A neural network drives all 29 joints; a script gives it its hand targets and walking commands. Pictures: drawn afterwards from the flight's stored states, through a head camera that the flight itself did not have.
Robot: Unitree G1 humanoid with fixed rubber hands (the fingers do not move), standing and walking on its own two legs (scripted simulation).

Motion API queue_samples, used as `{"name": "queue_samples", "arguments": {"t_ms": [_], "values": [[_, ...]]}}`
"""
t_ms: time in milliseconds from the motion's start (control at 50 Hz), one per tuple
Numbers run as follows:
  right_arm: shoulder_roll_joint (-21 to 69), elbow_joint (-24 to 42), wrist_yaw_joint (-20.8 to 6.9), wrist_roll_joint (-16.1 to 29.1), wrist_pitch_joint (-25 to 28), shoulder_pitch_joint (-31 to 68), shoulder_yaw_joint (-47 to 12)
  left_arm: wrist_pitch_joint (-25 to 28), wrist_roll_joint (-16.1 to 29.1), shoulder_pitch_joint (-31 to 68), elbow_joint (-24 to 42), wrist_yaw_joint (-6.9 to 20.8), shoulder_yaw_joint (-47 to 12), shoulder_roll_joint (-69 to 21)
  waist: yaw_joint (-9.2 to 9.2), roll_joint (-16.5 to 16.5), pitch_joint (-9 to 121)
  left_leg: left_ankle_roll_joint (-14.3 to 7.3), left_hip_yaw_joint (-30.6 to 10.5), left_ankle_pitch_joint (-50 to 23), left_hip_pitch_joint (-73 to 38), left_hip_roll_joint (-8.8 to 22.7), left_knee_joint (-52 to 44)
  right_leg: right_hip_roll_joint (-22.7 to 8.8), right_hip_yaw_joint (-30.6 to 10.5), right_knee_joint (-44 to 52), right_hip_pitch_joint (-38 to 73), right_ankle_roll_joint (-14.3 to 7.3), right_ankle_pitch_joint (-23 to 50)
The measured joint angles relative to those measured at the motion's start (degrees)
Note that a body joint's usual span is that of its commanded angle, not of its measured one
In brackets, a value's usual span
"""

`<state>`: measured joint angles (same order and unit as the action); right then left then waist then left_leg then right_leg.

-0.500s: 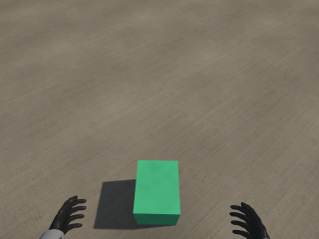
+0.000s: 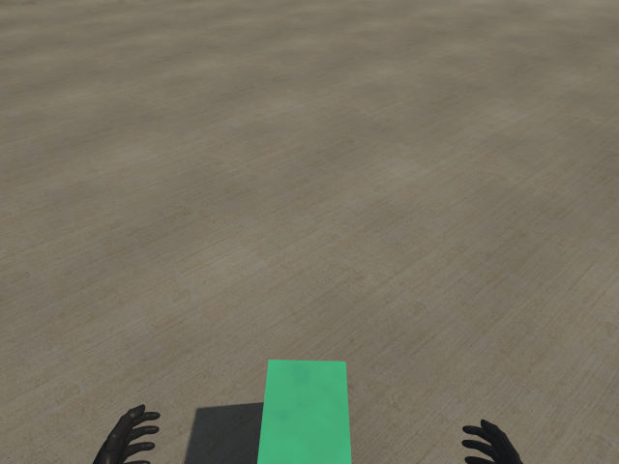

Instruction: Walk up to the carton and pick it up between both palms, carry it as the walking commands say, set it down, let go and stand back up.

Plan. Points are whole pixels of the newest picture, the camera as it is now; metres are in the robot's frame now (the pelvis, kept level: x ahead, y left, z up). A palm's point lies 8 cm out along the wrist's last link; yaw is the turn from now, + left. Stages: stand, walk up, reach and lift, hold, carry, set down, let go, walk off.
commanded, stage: stand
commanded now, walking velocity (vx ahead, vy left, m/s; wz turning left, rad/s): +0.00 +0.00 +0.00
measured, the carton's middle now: (305, 429) +0.42 +0.01 -0.63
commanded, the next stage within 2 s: none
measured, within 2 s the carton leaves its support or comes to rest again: neither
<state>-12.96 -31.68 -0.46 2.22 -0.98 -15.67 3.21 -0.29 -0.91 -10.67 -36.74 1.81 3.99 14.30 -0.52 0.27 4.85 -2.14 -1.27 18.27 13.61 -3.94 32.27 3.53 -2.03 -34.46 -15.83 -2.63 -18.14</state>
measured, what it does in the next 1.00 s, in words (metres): stands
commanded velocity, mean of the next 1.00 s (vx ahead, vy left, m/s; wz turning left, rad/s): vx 0.00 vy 0.00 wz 0.00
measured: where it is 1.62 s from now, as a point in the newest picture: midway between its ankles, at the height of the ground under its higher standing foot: outside the picture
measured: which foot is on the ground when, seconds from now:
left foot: down 0.00-1.00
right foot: down 0.00-1.00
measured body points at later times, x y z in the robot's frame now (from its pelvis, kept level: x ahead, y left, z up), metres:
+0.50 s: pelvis -0.01 +0.00 +0.00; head -0.05 -0.01 +0.45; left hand +0.16 +0.26 -0.07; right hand +0.14 -0.26 -0.08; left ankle -0.01 +0.10 -0.73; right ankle +0.00 -0.08 -0.73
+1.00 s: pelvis -0.03 +0.00 +0.00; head -0.08 -0.01 +0.45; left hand +0.14 +0.26 -0.07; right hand +0.11 -0.26 -0.08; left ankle -0.01 +0.10 -0.73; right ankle +0.00 -0.08 -0.73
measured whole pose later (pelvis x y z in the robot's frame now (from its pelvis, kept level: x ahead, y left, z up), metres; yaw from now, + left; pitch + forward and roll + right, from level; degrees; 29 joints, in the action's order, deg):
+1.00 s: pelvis -0.03 +0.00 +0.00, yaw +0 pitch -3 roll +1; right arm -13.4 -35.9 0.1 2.2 1.7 -16.5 3.2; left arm 2.2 -0.9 -10.7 -41.3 1.2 4.0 14.3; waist -0.5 0.3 5.3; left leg -2.1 -1.2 15.9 13.6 -3.9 32.3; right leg 3.5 -2.0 -34.5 -15.8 -2.8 -15.8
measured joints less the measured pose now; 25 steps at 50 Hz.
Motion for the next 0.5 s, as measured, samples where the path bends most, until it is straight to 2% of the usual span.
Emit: {"name": "queue_samples", "arguments": {"t_ms": [500], "values": [[-0.18,-2.89,0.5,-0.04,1.95,-0.22,0.0,1.92,0.0,0.0,-2.82,-0.64,0.0,0.0,0.01,0.0,0.45,0.0,0.0,-0.7,0.0,0.0,0.0,0.0,0.0,0.0,0.0,-0.08,0.72]]}}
